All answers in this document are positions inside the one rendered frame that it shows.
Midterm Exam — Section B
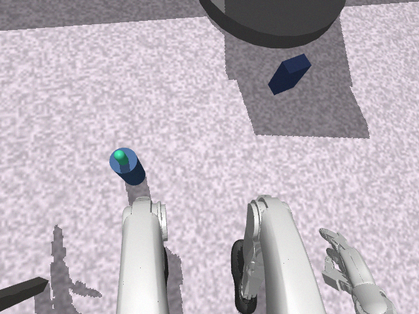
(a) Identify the right robot foot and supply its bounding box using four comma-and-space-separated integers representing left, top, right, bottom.
231, 239, 257, 314

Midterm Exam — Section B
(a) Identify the right robot hand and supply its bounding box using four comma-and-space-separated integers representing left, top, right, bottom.
319, 228, 376, 295

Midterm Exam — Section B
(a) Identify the right robot arm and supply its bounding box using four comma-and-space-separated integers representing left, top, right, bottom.
352, 284, 397, 314

